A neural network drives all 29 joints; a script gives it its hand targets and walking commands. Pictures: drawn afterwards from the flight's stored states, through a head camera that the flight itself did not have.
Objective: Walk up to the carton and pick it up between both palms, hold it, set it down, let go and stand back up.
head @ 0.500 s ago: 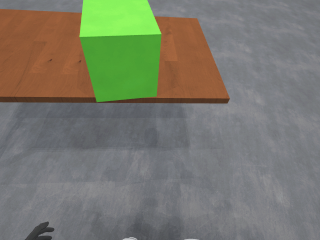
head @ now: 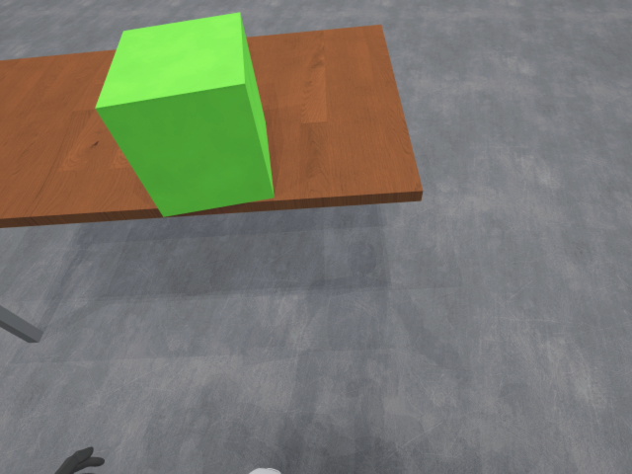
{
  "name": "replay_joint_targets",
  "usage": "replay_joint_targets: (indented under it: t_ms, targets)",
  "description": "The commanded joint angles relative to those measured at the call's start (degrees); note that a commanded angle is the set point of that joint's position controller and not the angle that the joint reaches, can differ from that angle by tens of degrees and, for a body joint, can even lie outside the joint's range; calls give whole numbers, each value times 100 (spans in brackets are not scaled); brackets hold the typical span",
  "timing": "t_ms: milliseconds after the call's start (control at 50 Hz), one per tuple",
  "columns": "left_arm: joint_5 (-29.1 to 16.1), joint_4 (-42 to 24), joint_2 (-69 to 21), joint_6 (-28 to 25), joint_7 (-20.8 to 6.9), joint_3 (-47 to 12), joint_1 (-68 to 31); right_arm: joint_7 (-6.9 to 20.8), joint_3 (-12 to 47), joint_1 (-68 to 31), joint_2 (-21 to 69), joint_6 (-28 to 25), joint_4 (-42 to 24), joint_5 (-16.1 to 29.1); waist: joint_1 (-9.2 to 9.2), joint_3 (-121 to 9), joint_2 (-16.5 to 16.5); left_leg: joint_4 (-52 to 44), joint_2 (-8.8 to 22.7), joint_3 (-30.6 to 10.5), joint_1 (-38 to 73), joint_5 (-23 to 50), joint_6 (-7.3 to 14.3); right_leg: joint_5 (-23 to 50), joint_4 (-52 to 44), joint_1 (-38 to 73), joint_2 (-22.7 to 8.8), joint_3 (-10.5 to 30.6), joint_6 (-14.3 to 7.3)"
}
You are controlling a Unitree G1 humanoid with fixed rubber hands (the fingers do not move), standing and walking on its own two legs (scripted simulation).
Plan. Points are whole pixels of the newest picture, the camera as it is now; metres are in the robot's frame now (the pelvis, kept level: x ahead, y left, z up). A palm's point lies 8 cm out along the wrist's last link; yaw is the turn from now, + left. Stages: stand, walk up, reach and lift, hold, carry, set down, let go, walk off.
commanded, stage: walk up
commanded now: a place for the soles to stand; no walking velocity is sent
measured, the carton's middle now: (200, 116) +0.73 +0.24 +0.04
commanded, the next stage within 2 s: none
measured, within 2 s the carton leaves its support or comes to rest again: neither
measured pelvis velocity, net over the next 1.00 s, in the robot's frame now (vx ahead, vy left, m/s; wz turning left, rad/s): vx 0.04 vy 0.07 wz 0.04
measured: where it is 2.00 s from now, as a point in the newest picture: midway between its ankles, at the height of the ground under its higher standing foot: outside the picture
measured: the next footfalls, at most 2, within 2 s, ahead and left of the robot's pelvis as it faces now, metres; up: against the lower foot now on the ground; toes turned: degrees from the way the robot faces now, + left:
left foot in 0.88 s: +0.14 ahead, +0.17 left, +0.00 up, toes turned -8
right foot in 1.20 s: +0.08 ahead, -0.07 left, +0.00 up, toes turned +5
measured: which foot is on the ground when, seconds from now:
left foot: up 0.00-0.86, down 0.88-1.00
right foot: down 0.00-0.88, up 0.90-1.00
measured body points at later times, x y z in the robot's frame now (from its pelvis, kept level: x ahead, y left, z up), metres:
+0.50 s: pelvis +0.00 -0.01 +0.00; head +0.04 -0.05 +0.44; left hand +0.09 +0.33 -0.07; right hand +0.04 -0.36 -0.12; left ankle -0.01 +0.19 -0.68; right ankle +0.02 -0.02 -0.75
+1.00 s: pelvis +0.04 +0.07 -0.03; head +0.07 +0.08 +0.42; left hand +0.16 +0.40 -0.13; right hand +0.12 -0.28 -0.10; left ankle +0.10 +0.18 -0.75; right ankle -0.01 -0.04 -0.71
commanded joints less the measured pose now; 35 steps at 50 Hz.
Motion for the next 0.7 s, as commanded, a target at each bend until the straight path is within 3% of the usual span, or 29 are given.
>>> replay_joint_targets:
  t_ms: [0, 20, 60, 100, 120, 140, 180, 200, 220, 240, 260, 280, 300, 320, 340, 360, 380, 400, 420, 460, 480, 500, 540, 560, 580, 620, 660, 680]
  targets:
    - [-188, -217, 928, -64, 170, 351, 815, -25, -301, 612, -733, 1, 292, -22, 425, -1141, -431, 60, -48, 140, -818, -26, 6, 2171, -234, 2316, -1119, 743, 870]
    - [-190, -148, 952, -64, 192, 345, 785, -34, -328, 648, -701, 37, 316, -52, 367, -1098, -332, 234, -59, 55, -886, 33, 23, 2166, -237, 2238, -1186, 862, 1009]
    - [-191, -240, 898, -52, 214, 308, 583, -27, -350, 810, -647, 71, 328, -63, 260, -1016, -423, 229, -46, 168, -757, 151, -16, 2215, -338, 1819, -1176, 708, 1127]
    - [-209, -295, 959, -26, 207, 325, 516, -38, -363, 825, -666, 113, 303, -78, 204, -786, -723, 190, -94, 374, -632, 156, -14, 2020, -550, 1507, -1076, 632, 1206]
    - [-192, -426, 1025, -1, 210, 370, 228, -45, -440, 1092, -788, 140, 344, -74, 48, -704, -710, 33, -212, 570, -303, 71, -16, 2435, -793, 1223, -886, 363, 1693]
    - [-168, -389, 853, 9, 211, 314, 262, -38, -406, 1009, -677, 134, 282, -62, 101, -624, -685, -153, -101, 568, -189, 30, -56, 2034, -717, 1021, -935, 390, 1357]
    - [-143, -385, 1010, 15, 199, 318, 255, -22, -381, 776, -743, 138, 271, -24, 154, -532, -397, -287, 43, 455, -270, -58, -49, 1038, -763, 893, -1057, 547, 924]
    - [-148, -407, 1013, 31, 169, 328, 252, -17, -412, 797, -800, 126, 281, -32, 145, -539, -456, -315, -15, 526, -131, -36, 0, 688, -949, 782, -1037, 566, 1128]
    - [-79, -361, 1022, 56, 180, 320, 151, -14, -425, 789, -786, 152, 363, -30, 177, -484, -563, -381, 34, 522, -243, -50, 26, -254, -1072, 822, -978, 547, 1015]
    - [-91, -279, 1008, 61, 184, 319, 345, -7, -393, 756, -784, 174, 359, -32, 217, -514, -378, -250, 27, 310, -314, -53, 46, -1022, -1153, 798, -1104, 880, 866]
    - [-71, -321, 1104, 69, 172, 329, 118, 3, -463, 895, -842, 173, 364, -38, 90, -484, -529, -309, 14, 493, -264, -225, 87, -1676, -1414, 652, -1181, 960, 906]
    - [-47, -269, 1059, 55, 161, 306, 193, 28, -442, 627, -861, 179, 338, -37, 202, -390, -364, -282, 143, 387, -383, -218, 44, -2097, -1335, 651, -1322, 1207, 537]
    - [-43, -308, 1061, 33, 153, 317, 261, 36, -425, 613, -847, 150, 321, -86, 257, -546, -81, -291, 106, 329, -516, -174, 72, -1947, -1290, 834, -1327, 1211, 488]
    - [-30, -298, 1006, 61, 98, 306, 278, 5, -406, 644, -861, 112, 405, -74, 277, -379, -307, -288, 131, 401, -655, -262, 24, -1944, -1258, 825, -1308, 1133, 336]
    - [-9, -311, 1088, 69, 78, 345, 199, -4, -420, 740, -884, 107, 411, -87, 241, -524, -322, -278, 119, 368, -617, -325, 20, -2071, -1279, 887, -1309, 1229, 242]
    - [-44, -282, 1041, 84, 70, 323, 242, 3, -460, 744, -928, 108, 411, -80, 267, -440, -376, -237, 120, 470, -663, -239, 56, -2042, -1304, 880, -1248, 1127, 393]
    - [-49, -312, 992, 85, 62, 300, 321, -1, -445, 838, -864, 104, 453, -68, 234, -412, -445, -158, 98, 269, -594, -147, 82, -2029, -1368, 761, -1223, 1087, 506]
    - [-42, -346, 1037, 100, 68, 289, 159, -1, -457, 821, -976, 103, 438, -89, 247, -357, -396, -225, 110, 452, -634, -290, 43, -2020, -1342, 878, -1217, 1077, 502]
    - [-22, -364, 1026, 102, 58, 342, 145, -1, -451, 898, -852, 98, 495, -101, 189, -466, -381, -204, 126, 408, -558, -252, 39, -1925, -1343, 794, -1188, 1013, 500]
    - [-43, -399, 929, 111, 59, 318, 288, -17, -411, 831, -833, 89, 473, -108, 301, -496, -302, -345, 120, 339, -745, -227, 10, -1459, -1175, 1164, -1162, 987, 394]
    - [-35, -332, 992, 97, 46, 336, 295, -16, -408, 856, -735, 68, 470, -90, 260, -434, -384, -322, 186, 314, -614, -53, 35, -1283, -1167, 1018, -1202, 839, 491]
    - [-47, -387, 935, 109, 49, 319, 374, -22, -401, 796, -792, 61, 423, -95, 335, -517, -280, -398, 125, 301, -715, -193, 50, -1120, -1074, 1312, -1172, 964, 444]
    - [-41, -367, 979, 121, 39, 338, 371, -42, -355, 802, -695, 35, 405, -111, 312, -567, -478, -570, 159, 328, -676, -257, 8, -906, -920, 1247, -1157, 873, 184]
    - [-40, -304, 881, 136, 43, 311, 374, -49, -379, 676, -761, 16, 389, -135, 397, -638, -472, -598, 207, 408, -894, -299, 11, -698, -834, 1612, -1251, 978, 102]
    - [-28, -333, 950, 116, 45, 340, 446, -60, -359, 647, -722, 0, 309, -137, 425, -652, -189, -631, 190, 368, -859, -321, 13, -192, -684, 1657, -1379, 1017, 77]
    - [-68, -244, 805, 109, 54, 302, 622, -94, -323, 745, -561, -31, 278, -161, 399, -686, -312, -681, 174, 349, -838, -105, 26, 1386, -399, 1744, -1321, 833, 192]
    - [-50, -325, 809, 139, 55, 269, 330, -142, -303, 688, -544, -32, 254, -121, 364, -589, -623, -743, 200, 549, -631, -161, 30, 2089, -218, 1385, -1254, 569, 118]
    - [-82, -364, 736, 126, 72, 246, 337, -136, -286, 696, -517, -50, 196, -96, 326, -609, -424, -804, 210, 608, -508, -99, 21, 2777, -61, 1333, -1387, 634, 85]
